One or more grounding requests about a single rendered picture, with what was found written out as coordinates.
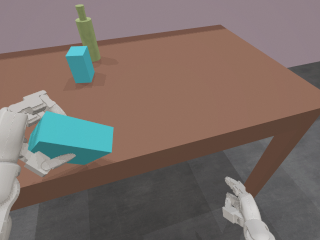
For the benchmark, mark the robot right forearm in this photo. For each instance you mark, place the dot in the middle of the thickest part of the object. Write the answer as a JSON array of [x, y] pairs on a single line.
[[255, 229]]

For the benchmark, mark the robot left forearm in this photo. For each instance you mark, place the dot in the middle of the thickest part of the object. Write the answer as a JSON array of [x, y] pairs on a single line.
[[9, 192]]

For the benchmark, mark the sponge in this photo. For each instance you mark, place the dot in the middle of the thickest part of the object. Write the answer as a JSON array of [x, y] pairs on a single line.
[[58, 134]]

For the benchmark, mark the left robot hand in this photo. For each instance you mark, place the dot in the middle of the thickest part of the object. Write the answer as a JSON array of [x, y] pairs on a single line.
[[13, 122]]

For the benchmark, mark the table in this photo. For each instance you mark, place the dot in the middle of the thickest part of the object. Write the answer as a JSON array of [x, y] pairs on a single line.
[[170, 97]]

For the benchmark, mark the right robot hand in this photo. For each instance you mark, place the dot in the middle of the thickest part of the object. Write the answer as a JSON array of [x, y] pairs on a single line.
[[245, 207]]

